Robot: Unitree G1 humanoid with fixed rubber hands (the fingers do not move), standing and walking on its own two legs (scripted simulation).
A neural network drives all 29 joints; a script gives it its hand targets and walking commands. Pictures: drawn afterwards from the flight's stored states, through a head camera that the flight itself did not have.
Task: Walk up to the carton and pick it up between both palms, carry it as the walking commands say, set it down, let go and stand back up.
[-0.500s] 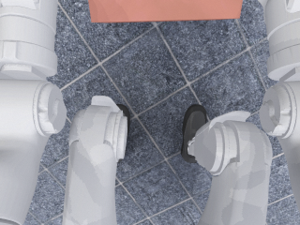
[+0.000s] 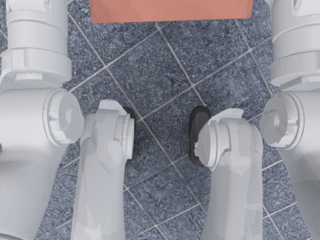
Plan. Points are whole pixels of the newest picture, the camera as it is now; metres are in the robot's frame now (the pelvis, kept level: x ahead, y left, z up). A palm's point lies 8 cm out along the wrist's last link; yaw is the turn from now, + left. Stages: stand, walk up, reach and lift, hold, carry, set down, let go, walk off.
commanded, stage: reach and lift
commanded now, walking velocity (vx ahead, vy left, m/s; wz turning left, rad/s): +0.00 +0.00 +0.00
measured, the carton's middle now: out of the picture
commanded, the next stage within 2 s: none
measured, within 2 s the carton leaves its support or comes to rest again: neither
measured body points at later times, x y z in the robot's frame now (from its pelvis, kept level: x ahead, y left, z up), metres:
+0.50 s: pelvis -0.02 +0.01 +0.04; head +0.35 +0.02 +0.29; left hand +0.57 +0.20 -0.08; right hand +0.58 -0.15 -0.08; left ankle +0.13 +0.13 -0.38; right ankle +0.14 -0.12 -0.38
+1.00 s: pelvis -0.02 +0.00 +0.09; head +0.32 +0.00 +0.36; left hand +0.55 +0.19 -0.01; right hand +0.56 -0.17 -0.01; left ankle +0.13 +0.13 -0.38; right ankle +0.14 -0.12 -0.38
